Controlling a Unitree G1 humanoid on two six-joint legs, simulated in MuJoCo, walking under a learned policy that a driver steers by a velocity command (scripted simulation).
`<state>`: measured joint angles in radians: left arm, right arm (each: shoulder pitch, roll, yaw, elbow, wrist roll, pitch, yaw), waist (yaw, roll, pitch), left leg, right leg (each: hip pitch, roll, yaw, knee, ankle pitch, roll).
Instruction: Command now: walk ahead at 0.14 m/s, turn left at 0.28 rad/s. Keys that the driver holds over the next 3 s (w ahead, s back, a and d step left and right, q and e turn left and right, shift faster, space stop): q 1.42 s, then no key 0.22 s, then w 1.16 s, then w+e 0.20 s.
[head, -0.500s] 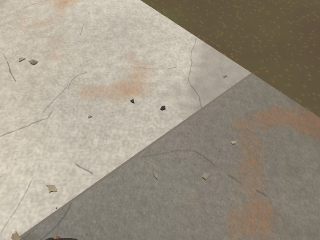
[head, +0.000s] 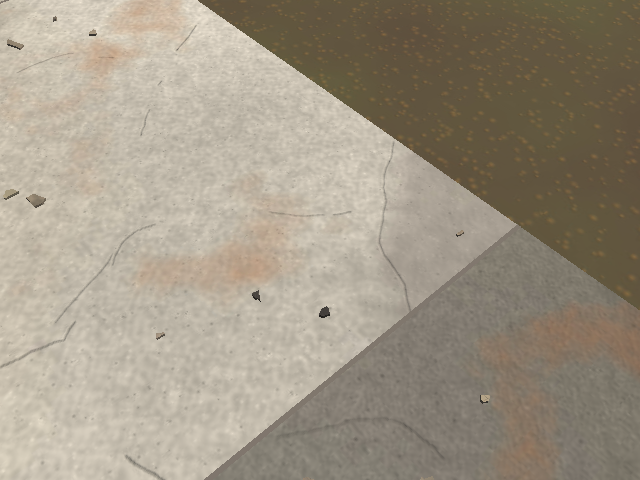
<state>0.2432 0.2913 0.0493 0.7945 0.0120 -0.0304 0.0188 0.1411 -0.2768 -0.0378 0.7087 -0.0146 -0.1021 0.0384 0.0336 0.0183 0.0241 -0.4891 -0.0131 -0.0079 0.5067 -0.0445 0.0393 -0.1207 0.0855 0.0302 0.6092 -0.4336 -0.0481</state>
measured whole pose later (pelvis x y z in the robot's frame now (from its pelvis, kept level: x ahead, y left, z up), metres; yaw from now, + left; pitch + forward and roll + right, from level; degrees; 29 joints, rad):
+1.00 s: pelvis +0.06 +0.00 +0.02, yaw +35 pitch +2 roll -2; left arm 0.13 0.33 0.10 0.72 0.01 0.02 0.04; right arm 0.18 -0.30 -0.07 0.60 0.01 0.03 -0.01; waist 0.00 -0.04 0.05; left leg -0.29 -0.04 -0.06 0.47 -0.22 0.04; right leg -0.53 -0.02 0.03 1.10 -0.43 0.08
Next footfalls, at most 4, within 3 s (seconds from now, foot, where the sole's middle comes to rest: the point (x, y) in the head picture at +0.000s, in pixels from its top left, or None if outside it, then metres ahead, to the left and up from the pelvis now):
0.38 right None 0.17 -0.13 -0.76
0.82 left None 0.05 0.11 -0.76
1.28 right None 0.19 -0.06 -0.76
1.66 left None -0.03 0.08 -0.76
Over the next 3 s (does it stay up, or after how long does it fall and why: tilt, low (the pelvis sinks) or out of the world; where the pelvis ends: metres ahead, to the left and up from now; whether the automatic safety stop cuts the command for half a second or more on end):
stays up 0.40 0.45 0.02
